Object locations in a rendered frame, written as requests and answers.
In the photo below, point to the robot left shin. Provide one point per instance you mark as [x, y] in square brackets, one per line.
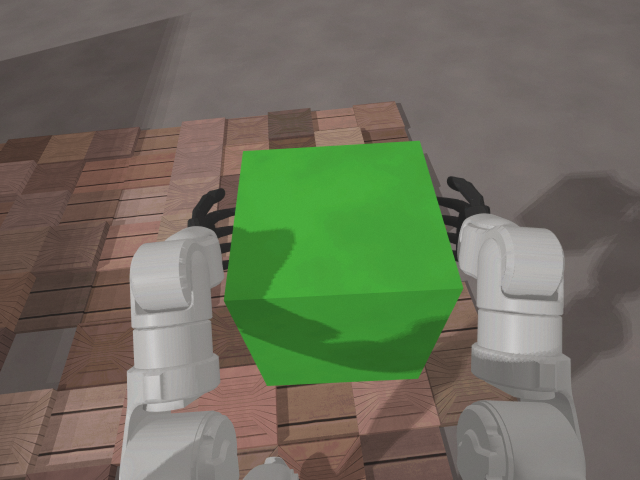
[278, 460]

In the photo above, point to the robot left forearm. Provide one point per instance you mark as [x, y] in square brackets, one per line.
[170, 294]

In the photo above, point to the carton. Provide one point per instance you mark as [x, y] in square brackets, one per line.
[340, 266]

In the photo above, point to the robot right upper arm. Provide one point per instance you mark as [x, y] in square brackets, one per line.
[511, 440]

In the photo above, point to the robot right forearm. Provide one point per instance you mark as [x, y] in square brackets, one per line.
[520, 288]

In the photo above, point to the robot left upper arm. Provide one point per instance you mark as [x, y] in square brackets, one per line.
[182, 446]

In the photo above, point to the right robot hand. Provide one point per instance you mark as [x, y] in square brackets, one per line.
[465, 210]

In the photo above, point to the left robot hand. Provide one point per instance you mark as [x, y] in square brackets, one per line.
[201, 218]

